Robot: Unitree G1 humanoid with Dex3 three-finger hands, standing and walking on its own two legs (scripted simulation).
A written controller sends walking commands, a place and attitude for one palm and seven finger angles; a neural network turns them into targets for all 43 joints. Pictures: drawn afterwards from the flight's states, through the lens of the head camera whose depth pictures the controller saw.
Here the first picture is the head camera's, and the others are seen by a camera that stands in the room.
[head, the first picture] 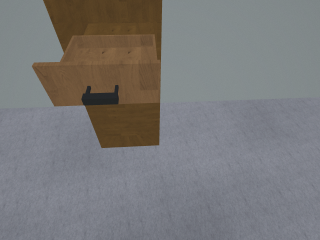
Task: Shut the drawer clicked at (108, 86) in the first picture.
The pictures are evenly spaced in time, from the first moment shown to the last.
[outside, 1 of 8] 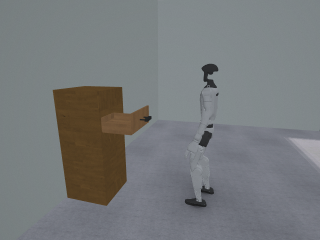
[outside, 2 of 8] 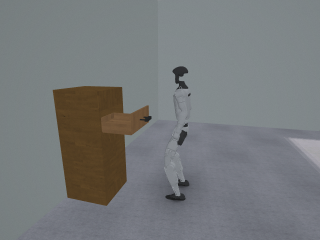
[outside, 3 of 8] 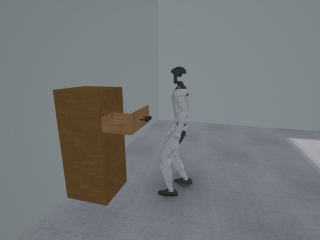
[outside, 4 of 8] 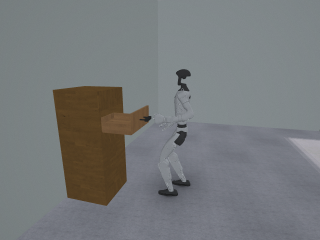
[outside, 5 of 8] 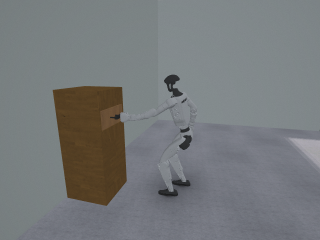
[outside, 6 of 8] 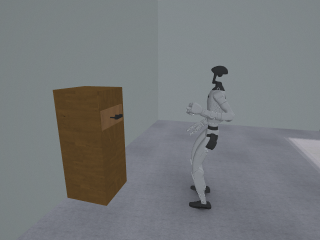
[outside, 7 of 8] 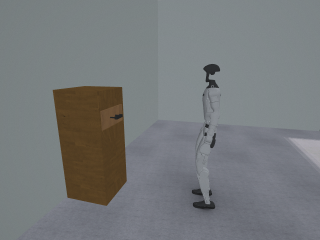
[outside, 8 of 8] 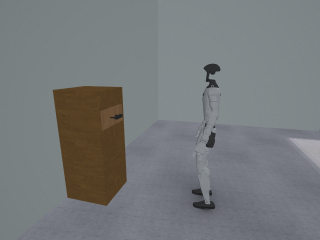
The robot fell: no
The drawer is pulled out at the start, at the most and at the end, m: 0.30 0.30 0.00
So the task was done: yes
